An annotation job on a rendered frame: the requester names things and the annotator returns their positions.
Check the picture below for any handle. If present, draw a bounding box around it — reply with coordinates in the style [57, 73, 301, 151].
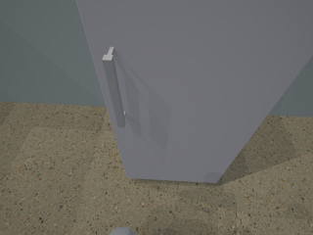
[102, 47, 126, 128]

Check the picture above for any fridge door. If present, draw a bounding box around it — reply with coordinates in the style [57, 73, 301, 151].
[76, 0, 313, 183]

